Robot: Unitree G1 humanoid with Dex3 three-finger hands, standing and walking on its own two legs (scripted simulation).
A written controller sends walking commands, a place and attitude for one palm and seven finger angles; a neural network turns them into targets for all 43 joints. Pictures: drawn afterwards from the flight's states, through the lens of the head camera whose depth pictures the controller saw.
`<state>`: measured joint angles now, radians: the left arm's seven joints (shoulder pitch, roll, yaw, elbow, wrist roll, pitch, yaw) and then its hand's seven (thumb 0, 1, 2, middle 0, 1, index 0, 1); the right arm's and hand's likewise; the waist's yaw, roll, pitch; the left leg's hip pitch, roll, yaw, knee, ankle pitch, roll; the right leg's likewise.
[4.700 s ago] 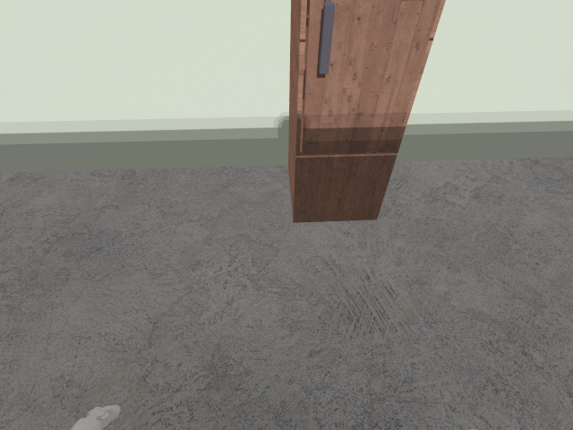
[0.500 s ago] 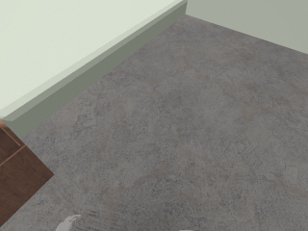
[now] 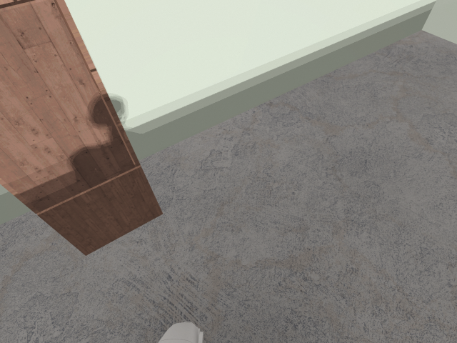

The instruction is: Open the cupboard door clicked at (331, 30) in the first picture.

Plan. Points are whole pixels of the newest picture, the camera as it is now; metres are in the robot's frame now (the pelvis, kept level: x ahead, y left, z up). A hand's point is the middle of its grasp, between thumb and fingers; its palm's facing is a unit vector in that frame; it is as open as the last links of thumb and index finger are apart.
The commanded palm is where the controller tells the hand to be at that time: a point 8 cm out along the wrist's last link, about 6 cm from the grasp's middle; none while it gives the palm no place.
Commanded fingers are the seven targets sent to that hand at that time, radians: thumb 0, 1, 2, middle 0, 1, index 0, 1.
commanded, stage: turn to face it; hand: left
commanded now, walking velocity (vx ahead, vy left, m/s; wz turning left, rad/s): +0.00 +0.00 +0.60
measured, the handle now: out of the picture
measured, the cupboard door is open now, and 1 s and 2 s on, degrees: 0 0 0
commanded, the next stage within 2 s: take the last steps up to it in 0.90 s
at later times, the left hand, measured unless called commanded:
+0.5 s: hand out of the picture +0.04 +0.30 -0.16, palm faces +0.30 -0.92 -0.23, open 7.4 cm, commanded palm none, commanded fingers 0.00 0.90 0.90 -0.20 -0.30 -0.20 -0.30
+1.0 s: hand out of the picture -0.04 +0.20 -0.14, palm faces +0.50 -0.82 -0.27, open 7.4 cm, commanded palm none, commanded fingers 0.00 0.90 0.90 -0.20 -0.30 -0.20 -0.30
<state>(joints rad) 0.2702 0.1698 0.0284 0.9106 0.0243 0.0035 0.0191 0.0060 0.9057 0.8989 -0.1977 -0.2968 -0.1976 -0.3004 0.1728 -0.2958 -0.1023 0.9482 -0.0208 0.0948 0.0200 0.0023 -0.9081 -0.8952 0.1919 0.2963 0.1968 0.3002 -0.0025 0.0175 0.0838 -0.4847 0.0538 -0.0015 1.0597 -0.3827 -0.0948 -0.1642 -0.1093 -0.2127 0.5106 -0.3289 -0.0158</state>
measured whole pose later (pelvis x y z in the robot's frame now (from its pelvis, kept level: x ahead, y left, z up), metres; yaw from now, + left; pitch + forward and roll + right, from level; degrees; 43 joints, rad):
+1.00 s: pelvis -0.02 -0.01 +0.00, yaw +30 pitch -2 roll +2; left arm 0.21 0.16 0.02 0.91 0.01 0.01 0.02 0.01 0.91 0.90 -0.20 -0.30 -0.20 -0.30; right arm 0.28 -0.26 -0.10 0.99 -0.02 0.08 0.01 0.00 -0.91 -0.89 0.19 0.30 0.20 0.30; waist -0.04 0.05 0.04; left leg -0.48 0.01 -0.06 1.14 -0.34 -0.07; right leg -0.19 -0.06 -0.12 0.48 -0.26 -0.03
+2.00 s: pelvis +0.12 +0.14 -0.02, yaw +32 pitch -2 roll -1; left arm 0.13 0.15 0.04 1.03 0.01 -0.06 0.00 0.00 0.91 0.90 -0.19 -0.30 -0.19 -0.30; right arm 0.49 -0.08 -0.04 1.19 0.00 -0.01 -0.03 0.00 -0.90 -0.89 0.20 0.30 0.20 0.30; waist -0.05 0.00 0.08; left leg -0.28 0.06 0.04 1.24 -0.45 0.03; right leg -0.32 0.02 -0.17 0.60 -0.25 -0.10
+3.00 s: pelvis +0.17 +0.11 +0.01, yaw +33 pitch +0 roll +3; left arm 0.29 0.14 0.04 1.04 0.03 -0.02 0.03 0.01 0.92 0.90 -0.20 -0.30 -0.20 -0.30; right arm 0.25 -0.23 -0.06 1.09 -0.01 0.05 -0.01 0.00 -0.91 -0.90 0.19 0.30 0.20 0.30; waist 0.05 0.02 0.05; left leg -0.29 0.02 0.02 0.75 -0.41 -0.04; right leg -0.21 -0.03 -0.09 0.40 -0.20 -0.06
